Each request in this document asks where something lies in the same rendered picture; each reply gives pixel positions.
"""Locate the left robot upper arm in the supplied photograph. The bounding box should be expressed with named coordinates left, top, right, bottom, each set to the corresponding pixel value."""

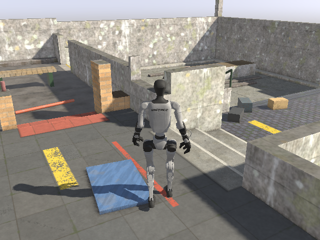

left=137, top=101, right=150, bottom=129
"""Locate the robot right forearm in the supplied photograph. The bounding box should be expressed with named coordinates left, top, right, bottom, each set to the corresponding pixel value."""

left=179, top=122, right=190, bottom=143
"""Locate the robot left forearm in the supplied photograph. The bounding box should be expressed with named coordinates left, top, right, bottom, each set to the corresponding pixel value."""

left=133, top=121, right=142, bottom=138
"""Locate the right robot upper arm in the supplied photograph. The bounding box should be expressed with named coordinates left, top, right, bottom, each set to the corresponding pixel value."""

left=170, top=101, right=184, bottom=130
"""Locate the left robot thigh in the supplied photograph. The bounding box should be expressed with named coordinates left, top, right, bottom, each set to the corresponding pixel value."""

left=143, top=139, right=155, bottom=175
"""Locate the robot left foot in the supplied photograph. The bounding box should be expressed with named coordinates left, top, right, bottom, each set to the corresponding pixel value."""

left=148, top=195, right=156, bottom=208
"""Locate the left robot hand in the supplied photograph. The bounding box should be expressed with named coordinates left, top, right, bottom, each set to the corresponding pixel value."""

left=132, top=136, right=144, bottom=146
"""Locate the right robot hand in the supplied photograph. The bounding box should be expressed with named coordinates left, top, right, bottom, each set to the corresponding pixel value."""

left=179, top=141, right=191, bottom=154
